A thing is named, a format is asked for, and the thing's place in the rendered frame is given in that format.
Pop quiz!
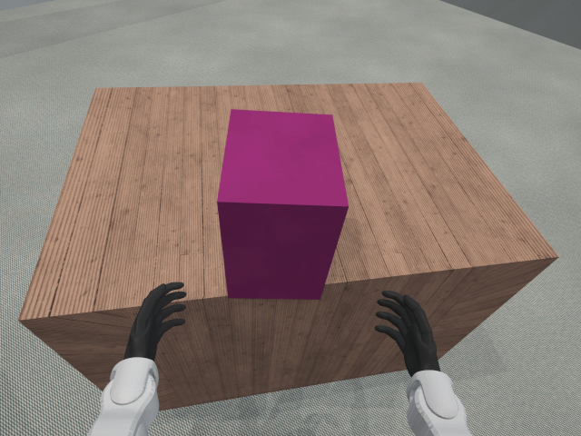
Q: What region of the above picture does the robot left forearm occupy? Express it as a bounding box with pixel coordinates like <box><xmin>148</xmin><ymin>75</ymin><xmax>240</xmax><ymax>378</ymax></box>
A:
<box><xmin>86</xmin><ymin>357</ymin><xmax>159</xmax><ymax>436</ymax></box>

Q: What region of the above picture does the pedestal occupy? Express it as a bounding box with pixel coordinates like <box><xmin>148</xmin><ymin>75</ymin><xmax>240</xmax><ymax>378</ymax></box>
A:
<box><xmin>18</xmin><ymin>83</ymin><xmax>559</xmax><ymax>411</ymax></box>

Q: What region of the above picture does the robot right hand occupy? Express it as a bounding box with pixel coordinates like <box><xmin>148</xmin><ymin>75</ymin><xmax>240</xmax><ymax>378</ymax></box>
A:
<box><xmin>375</xmin><ymin>291</ymin><xmax>440</xmax><ymax>377</ymax></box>

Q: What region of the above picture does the robot right forearm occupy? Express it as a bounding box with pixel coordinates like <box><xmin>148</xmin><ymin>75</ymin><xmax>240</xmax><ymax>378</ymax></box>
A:
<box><xmin>407</xmin><ymin>370</ymin><xmax>473</xmax><ymax>436</ymax></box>

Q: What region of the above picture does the robot left hand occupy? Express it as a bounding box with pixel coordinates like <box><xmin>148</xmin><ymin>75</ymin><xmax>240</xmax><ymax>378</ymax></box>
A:
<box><xmin>123</xmin><ymin>282</ymin><xmax>187</xmax><ymax>361</ymax></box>

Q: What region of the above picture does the carton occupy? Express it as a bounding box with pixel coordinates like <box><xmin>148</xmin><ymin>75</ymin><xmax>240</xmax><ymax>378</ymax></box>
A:
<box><xmin>217</xmin><ymin>109</ymin><xmax>349</xmax><ymax>300</ymax></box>

